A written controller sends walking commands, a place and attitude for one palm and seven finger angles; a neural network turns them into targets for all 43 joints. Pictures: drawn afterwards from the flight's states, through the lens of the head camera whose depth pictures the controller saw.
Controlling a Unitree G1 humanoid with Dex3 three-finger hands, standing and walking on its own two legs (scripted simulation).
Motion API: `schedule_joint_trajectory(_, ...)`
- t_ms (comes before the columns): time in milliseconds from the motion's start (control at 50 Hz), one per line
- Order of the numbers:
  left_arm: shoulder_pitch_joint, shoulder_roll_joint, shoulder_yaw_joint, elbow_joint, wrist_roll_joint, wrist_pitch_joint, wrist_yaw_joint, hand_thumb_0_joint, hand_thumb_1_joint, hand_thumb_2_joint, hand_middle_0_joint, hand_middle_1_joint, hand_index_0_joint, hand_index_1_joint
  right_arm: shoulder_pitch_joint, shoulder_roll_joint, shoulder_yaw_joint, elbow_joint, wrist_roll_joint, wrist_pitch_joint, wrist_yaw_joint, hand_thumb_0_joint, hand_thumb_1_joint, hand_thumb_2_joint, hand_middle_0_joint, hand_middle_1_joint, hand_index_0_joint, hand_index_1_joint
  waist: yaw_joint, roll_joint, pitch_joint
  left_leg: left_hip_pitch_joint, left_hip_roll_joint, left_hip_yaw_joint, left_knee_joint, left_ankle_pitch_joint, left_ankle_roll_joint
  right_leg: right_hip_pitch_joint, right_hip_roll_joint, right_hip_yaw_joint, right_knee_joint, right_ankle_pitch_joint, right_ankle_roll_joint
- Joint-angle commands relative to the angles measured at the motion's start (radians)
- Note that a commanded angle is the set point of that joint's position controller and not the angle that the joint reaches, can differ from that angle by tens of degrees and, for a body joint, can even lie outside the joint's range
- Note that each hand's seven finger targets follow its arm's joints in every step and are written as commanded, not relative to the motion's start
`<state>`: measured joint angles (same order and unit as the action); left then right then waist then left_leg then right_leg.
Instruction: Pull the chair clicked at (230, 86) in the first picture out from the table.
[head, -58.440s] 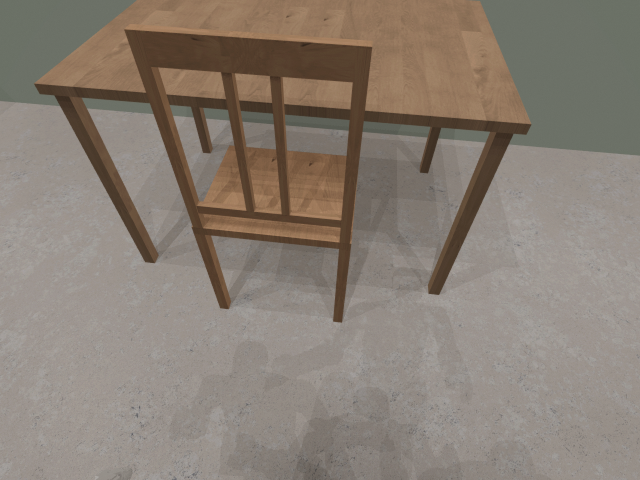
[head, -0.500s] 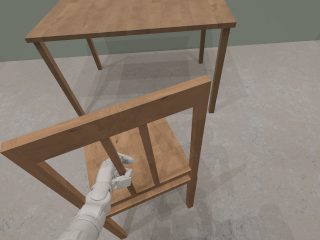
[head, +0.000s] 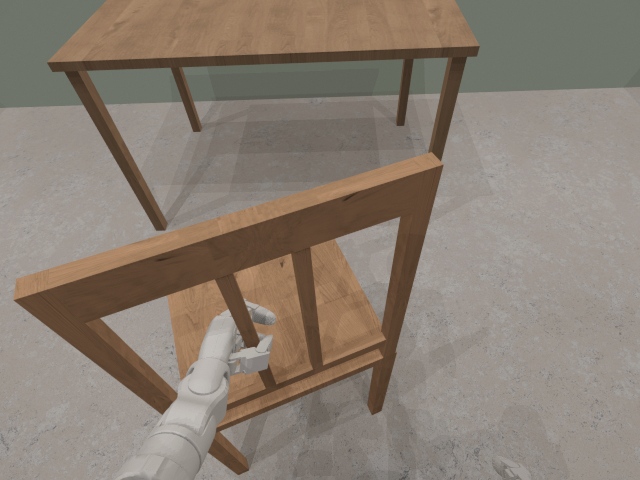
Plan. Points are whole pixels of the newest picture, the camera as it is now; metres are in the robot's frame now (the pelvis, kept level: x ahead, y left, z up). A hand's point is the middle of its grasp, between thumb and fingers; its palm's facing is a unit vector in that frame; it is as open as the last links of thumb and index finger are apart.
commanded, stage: open the thumb and straighten the fingers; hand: left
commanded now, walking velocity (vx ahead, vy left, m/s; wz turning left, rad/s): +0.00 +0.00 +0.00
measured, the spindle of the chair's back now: (251, 339) +0.32 +0.12 -0.06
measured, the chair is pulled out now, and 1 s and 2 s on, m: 0.68 0.68 0.68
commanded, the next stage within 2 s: draw the fingers out of the gap in 0.72 s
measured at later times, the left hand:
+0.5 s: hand (252, 346) +0.31 +0.12 -0.06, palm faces -0.05 -0.99 -0.16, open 14.6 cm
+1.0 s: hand (231, 370) +0.28 +0.15 -0.08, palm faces -0.04 -0.98 -0.17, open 17.5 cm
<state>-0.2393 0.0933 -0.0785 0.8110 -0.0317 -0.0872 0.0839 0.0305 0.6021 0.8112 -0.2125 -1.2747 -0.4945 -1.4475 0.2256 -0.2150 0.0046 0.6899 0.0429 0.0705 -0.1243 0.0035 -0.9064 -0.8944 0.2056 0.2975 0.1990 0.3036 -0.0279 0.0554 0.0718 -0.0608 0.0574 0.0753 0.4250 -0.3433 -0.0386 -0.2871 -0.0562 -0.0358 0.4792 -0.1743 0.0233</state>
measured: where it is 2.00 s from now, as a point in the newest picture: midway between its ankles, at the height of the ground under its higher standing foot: outside the picture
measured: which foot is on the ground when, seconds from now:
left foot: down 0.00-1.00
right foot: down 0.00-1.00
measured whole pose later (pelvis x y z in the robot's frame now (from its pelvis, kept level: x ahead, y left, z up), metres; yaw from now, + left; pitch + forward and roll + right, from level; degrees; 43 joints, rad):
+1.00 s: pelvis +0.00 +0.00 -0.03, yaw +3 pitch +11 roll +1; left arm -0.03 0.19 0.00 0.37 -0.04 0.11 -0.03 -0.01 -0.54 0.20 -0.01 -0.01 -0.01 -0.01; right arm 0.26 -0.28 -0.02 0.57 0.04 -0.08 -0.04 0.01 -0.91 -0.89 0.21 0.30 0.20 0.30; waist -0.06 0.04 -0.06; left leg -0.48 0.04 0.02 0.77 -0.48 -0.04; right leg -0.66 -0.10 -0.07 0.78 -0.30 0.02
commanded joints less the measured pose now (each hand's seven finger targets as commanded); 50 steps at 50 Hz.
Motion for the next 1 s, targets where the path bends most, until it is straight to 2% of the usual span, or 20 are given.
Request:
schedule_joint_trajectory(0, -0.161, 0.117, 0.055, -0.245, -0.028, -0.022, -0.012, 0.000, 0.658, 0.783, -0.500, -1.450, -0.500, -1.450, -0.028, -0.179, -0.053, -0.115, 0.019, -0.084, 0.054, 0.000, -0.900, -0.900, 0.200, 0.300, 0.200, 0.300, -0.028, -0.290, -0.229, -0.283, 0.007, -0.024, 0.004, 0.241, 0.061, 0.137, -0.018, -0.021, 0.021, 0.247, -0.044)
schedule_joint_trajectory(20, -0.184, 0.112, 0.053, -0.301, -0.023, -0.023, -0.020, 0.000, 0.538, 0.725, -0.500, -1.450, -0.500, -1.450, -0.022, -0.181, -0.062, -0.120, 0.011, -0.095, 0.063, 0.000, -0.900, -0.900, 0.200, 0.300, 0.200, 0.300, -0.036, -0.286, -0.283, -0.290, 0.002, -0.021, 0.019, 0.248, 0.062, 0.151, -0.017, -0.011, 0.039, 0.279, -0.042)
schedule_joint_trajectory(40, -0.152, 0.158, 0.082, -0.315, -0.015, -0.019, -0.013, 0.000, 0.417, 0.667, -0.500, -1.450, -0.500, -1.450, -0.014, -0.175, -0.064, -0.120, 0.013, -0.106, 0.072, 0.000, -0.900, -0.900, 0.200, 0.300, 0.200, 0.300, -0.026, -0.188, -0.284, -0.291, -0.006, -0.020, 0.028, 0.231, 0.058, 0.144, -0.024, -0.007, 0.049, 0.253, -0.041)
schedule_joint_trajectory(80, -0.112, 0.120, 0.039, -0.439, 0.002, -0.013, -0.019, 0.000, 0.175, 0.550, -0.500, -1.450, -0.500, -1.450, -0.007, -0.160, -0.061, -0.135, 0.005, -0.140, 0.095, 0.000, -0.900, -0.900, 0.200, 0.300, 0.200, 0.300, -0.014, -0.022, -0.328, -0.279, -0.021, -0.012, 0.042, 0.259, 0.046, 0.120, -0.022, -0.011, 0.064, 0.249, -0.048)
schedule_joint_trajectory(100, -0.124, 0.104, 0.014, -0.476, 0.013, -0.008, -0.022, 0.000, 0.054, 0.492, -0.500, -1.450, -0.500, -1.450, 0.002, -0.156, -0.060, -0.134, 0.001, -0.151, 0.104, 0.000, -0.900, -0.900, 0.200, 0.300, 0.200, 0.300, -0.020, 0.015, -0.348, -0.269, -0.024, -0.013, 0.057, 0.293, 0.042, 0.107, -0.020, -0.016, 0.071, 0.265, -0.051)
schedule_joint_trajectory(160, -0.076, 0.100, 0.011, -0.496, 0.022, 0.034, -0.020, 0.000, -0.308, 0.317, -0.500, -1.450, -0.500, -1.450, 0.024, -0.166, -0.069, -0.136, 0.001, -0.171, 0.118, 0.000, -0.900, -0.900, 0.200, 0.300, 0.200, 0.300, -0.032, -0.060, -0.384, -0.295, -0.019, -0.031, 0.086, 0.300, 0.042, 0.072, -0.009, -0.027, 0.099, 0.255, -0.043)
schedule_joint_trajectory(180, -0.060, 0.121, 0.034, -0.521, 0.019, 0.046, -0.018, 0.000, -0.429, 0.258, -0.475, -1.378, -0.475, -1.378, 0.026, -0.170, -0.073, -0.143, 0.001, -0.176, 0.120, 0.000, -0.900, -0.900, 0.200, 0.300, 0.200, 0.300, -0.027, -0.071, -0.412, -0.306, -0.021, -0.030, 0.091, 0.294, 0.042, 0.084, -0.007, -0.025, 0.108, 0.262, -0.043)
schedule_joint_trajectory(200, -0.124, 0.166, 0.079, -0.451, 0.016, 0.064, -0.015, 0.000, -0.550, 0.200, -0.450, -1.305, -0.450, -1.305, 0.027, -0.182, -0.070, -0.126, 0.002, -0.171, 0.114, 0.000, -0.900, -0.900, 0.200, 0.300, 0.200, 0.300, -0.047, -0.117, -0.375, -0.351, -0.026, -0.027, 0.102, 0.246, 0.045, 0.059, -0.003, -0.023, 0.114, 0.245, -0.038)
schedule_joint_trajectory(320, -0.163, 0.120, 0.050, -0.543, 0.002, 0.088, -0.023, 0.000, -0.550, 0.200, -0.300, -0.870, -0.300, -0.870, 0.037, -0.177, -0.072, -0.151, -0.004, -0.189, 0.112, 0.000, -0.900, -0.900, 0.200, 0.300, 0.200, 0.300, -0.040, -0.017, -0.434, -0.345, -0.036, -0.034, 0.140, 0.271, 0.037, 0.020, 0.000, -0.030, 0.164, 0.222, -0.040)
schedule_joint_trajectory(460, -0.071, 0.090, 0.031, -0.542, -0.001, 0.105, -0.035, 0.000, -0.550, 0.200, -0.125, -0.363, -0.125, -0.363, 0.049, -0.188, -0.078, -0.170, -0.008, -0.205, 0.105, 0.000, -0.900, -0.900, 0.200, 0.300, 0.200, 0.300, -0.037, -0.124, -0.426, -0.392, -0.031, -0.043, 0.182, 0.292, 0.034, 0.002, -0.001, -0.044, 0.206, 0.255, -0.034)
schedule_joint_trajectory(480, -0.088, 0.195, 0.129, -0.448, 0.011, 0.118, -0.033, 0.000, -0.550, 0.200, -0.100, -0.290, -0.100, -0.290, 0.052, -0.202, -0.077, -0.152, -0.008, -0.192, 0.100, 0.000, -0.900, -0.900, 0.200, 0.300, 0.200, 0.300, -0.038, -0.143, -0.372, -0.438, -0.034, -0.040, 0.194, 0.258, 0.033, -0.019, -0.001, -0.038, 0.215, 0.247, -0.034)
schedule_joint_trajectory(500, -0.100, 0.166, 0.102, -0.475, 0.019, 0.119, -0.041, 0.000, -0.550, 0.200, -0.075, -0.218, -0.075, -0.218, 0.058, -0.195, -0.074, -0.163, -0.013, -0.188, 0.102, 0.000, -0.900, -0.900, 0.200, 0.300, 0.200, 0.300, -0.034, -0.143, -0.394, -0.449, -0.041, -0.037, 0.192, 0.242, 0.035, -0.009, -0.003, -0.038, 0.220, 0.237, -0.032)
schedule_joint_trajectory(540, -0.086, 0.196, 0.124, -0.497, 0.027, 0.126, -0.046, 0.000, -0.550, 0.200, -0.025, -0.073, -0.025, -0.073, 0.043, -0.193, -0.072, -0.181, -0.012, -0.184, 0.099, 0.000, -0.900, -0.900, 0.200, 0.300, 0.200, 0.300, -0.019, -0.097, -0.393, -0.458, -0.044, -0.032, 0.199, 0.228, 0.035, -0.003, -0.007, -0.032, 0.225, 0.226, -0.036)
schedule_joint_trajectory(560, -0.118, 0.184, 0.106, -0.522, 0.028, 0.124, -0.050, 0.000, -0.550, 0.200, 0.000, 0.000, 0.000, 0.000, 0.039, -0.187, -0.068, -0.187, -0.010, -0.181, 0.098, 0.000, -0.900, -0.900, 0.200, 0.300, 0.200, 0.300, -0.029, -0.074, -0.393, -0.448, -0.044, -0.031, 0.203, 0.229, 0.036, -0.015, -0.008, -0.030, 0.227, 0.221, -0.035)
schedule_joint_trajectory(640, -0.144, 0.168, 0.087, -0.622, 0.007, 0.107, -0.061, 0.000, -0.550, 0.200, 0.000, 0.000, 0.000, 0.000, 0.046, -0.177, -0.067, -0.204, -0.012, -0.199, 0.088, 0.000, -0.900, -0.900, 0.200, 0.300, 0.200, 0.300, -0.036, -0.037, -0.467, -0.407, -0.045, -0.038, 0.224, 0.273, 0.036, 0.003, -0.004, -0.030, 0.237, 0.250, -0.036)
schedule_joint_trajectory(760, -0.094, 0.153, 0.078, -0.545, -0.010, 0.131, -0.088, 0.000, -0.550, 0.200, 0.000, 0.000, 0.000, 0.000, 0.050, -0.193, -0.065, -0.195, -0.009, -0.206, 0.081, 0.000, -0.900, -0.900, 0.200, 0.300, 0.200, 0.300, -0.053, -0.125, -0.423, -0.455, -0.046, -0.049, 0.235, 0.226, 0.039, -0.017, -0.005, -0.040, 0.236, 0.230, -0.027)
schedule_joint_trajectory(780, -0.076, 0.159, 0.083, -0.538, -0.008, 0.137, -0.093, 0.000, -0.550, 0.200, 0.000, 0.000, 0.000, 0.000, 0.048, -0.195, -0.067, -0.199, -0.007, -0.203, 0.082, 0.000, -0.900, -0.900, 0.200, 0.300, 0.200, 0.300, -0.048, -0.141, -0.413, -0.466, -0.047, -0.048, 0.235, 0.212, 0.038, -0.022, -0.006, -0.041, 0.236, 0.213, -0.027)
schedule_joint_trajectory(800, -0.054, 0.243, 0.163, -0.500, -0.002, 0.144, -0.095, 0.000, -0.550, 0.200, 0.000, 0.000, 0.000, 0.000, 0.049, -0.204, -0.067, -0.197, -0.008, -0.195, 0.080, 0.000, -0.900, -0.900, 0.200, 0.300, 0.200, 0.300, -0.034, -0.146, -0.407, -0.489, -0.051, -0.044, 0.239, 0.201, 0.040, -0.013, -0.007, -0.035, 0.240, 0.211, -0.027)
schedule_joint_trajectory(880, 0.041, 0.218, 0.139, -0.586, -0.003, 0.145, -0.117, 0.000, -0.550, 0.200, 0.000, 0.000, 0.000, 0.000, 0.026, -0.191, -0.062, -0.240, -0.005, -0.192, 0.088, 0.000, -0.900, -0.900, 0.200, 0.300, 0.200, 0.300, -0.012, -0.073, -0.420, -0.489, -0.055, -0.034, 0.239, 0.193, 0.037, -0.005, -0.012, -0.029, 0.242, 0.188, -0.032)
schedule_joint_trajectory(980, 0.083, 0.181, 0.074, -0.746, -0.014, 0.122, -0.115, 0.000, -0.550, 0.200, 0.000, 0.000, 0.000, 0.000, 0.015, -0.185, -0.062, -0.267, -0.001, -0.215, 0.084, 0.000, -0.900, -0.900, 0.200, 0.300, 0.200, 0.300, -0.030, -0.044, -0.425, -0.456, -0.050, -0.050, 0.248, 0.204, 0.036, -0.034, -0.010, -0.038, 0.245, 0.164, -0.033)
